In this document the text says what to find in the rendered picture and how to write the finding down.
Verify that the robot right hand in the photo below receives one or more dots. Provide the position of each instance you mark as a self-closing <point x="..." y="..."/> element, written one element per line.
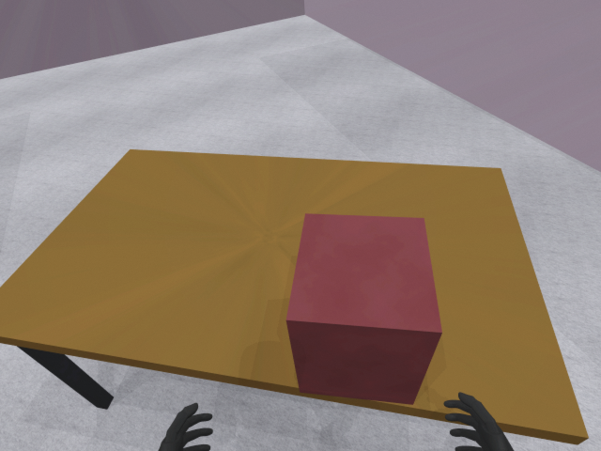
<point x="487" y="433"/>

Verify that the table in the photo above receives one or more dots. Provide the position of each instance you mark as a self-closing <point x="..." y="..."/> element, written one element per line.
<point x="183" y="262"/>

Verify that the robot left hand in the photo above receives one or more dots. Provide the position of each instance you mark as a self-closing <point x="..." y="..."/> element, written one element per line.
<point x="177" y="437"/>

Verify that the carton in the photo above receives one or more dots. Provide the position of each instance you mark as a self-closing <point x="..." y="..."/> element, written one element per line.
<point x="363" y="315"/>

